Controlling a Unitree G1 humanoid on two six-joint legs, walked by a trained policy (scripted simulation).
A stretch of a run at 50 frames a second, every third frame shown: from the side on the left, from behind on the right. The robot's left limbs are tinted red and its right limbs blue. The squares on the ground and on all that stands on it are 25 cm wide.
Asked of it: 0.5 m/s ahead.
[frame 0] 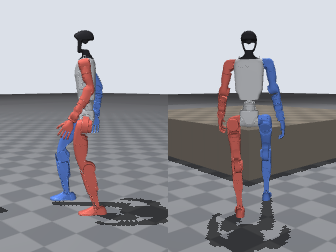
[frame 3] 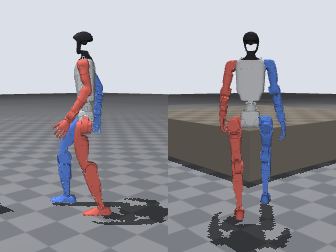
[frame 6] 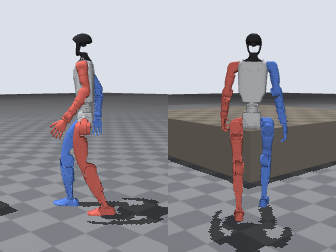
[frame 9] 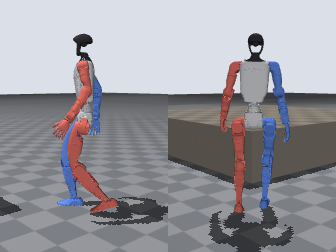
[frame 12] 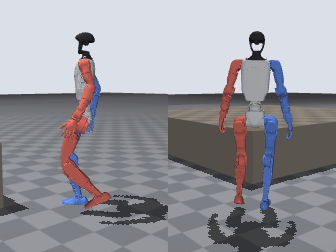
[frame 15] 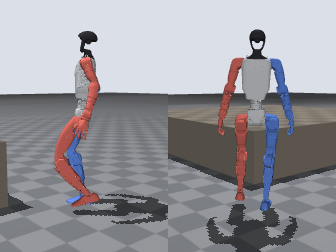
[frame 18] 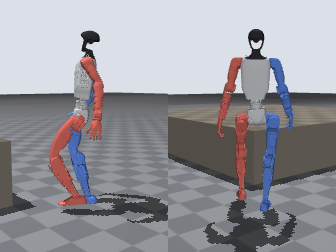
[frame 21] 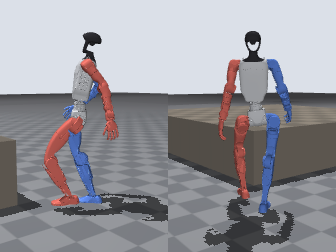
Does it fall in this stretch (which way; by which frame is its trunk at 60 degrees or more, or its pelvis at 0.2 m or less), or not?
no
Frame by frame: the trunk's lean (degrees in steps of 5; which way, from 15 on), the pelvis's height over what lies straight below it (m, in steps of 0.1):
0: 0, 0.8
3: 5, 0.8
6: 5, 0.8
9: 5, 0.8
12: 0, 0.8
15: 5, 0.8
18: 10, 0.8
21: 10, 0.8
